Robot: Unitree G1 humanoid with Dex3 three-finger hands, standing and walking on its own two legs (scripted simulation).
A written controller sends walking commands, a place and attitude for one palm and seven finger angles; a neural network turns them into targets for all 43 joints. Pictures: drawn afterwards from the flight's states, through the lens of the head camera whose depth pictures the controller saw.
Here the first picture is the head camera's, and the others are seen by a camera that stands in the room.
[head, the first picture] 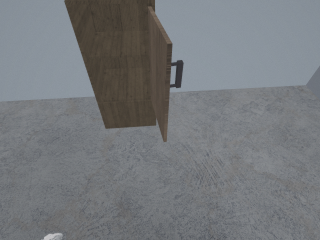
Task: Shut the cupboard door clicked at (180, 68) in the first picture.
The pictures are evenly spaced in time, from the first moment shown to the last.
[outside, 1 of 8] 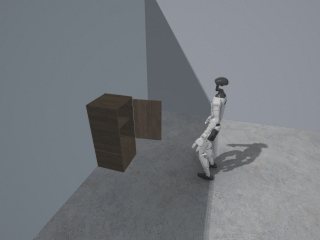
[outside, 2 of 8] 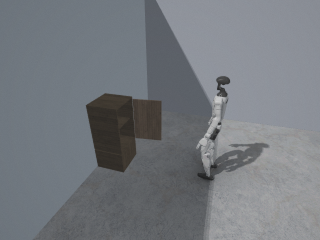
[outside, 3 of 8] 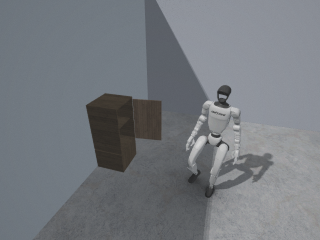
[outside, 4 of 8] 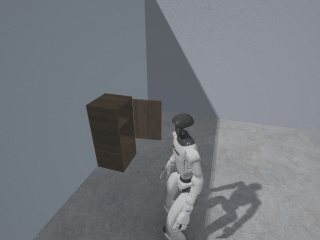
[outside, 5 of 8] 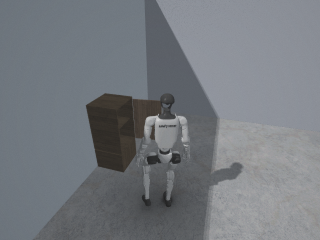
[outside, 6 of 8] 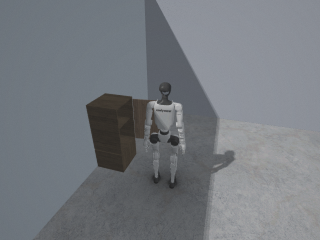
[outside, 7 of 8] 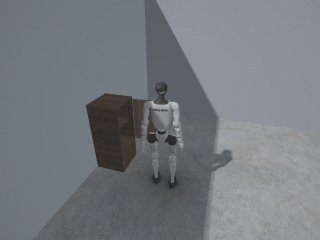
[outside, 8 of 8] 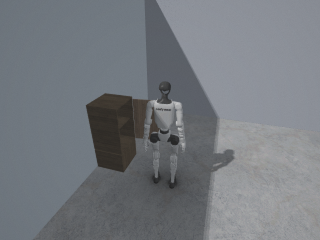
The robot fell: no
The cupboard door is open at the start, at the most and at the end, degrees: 98 98 98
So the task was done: no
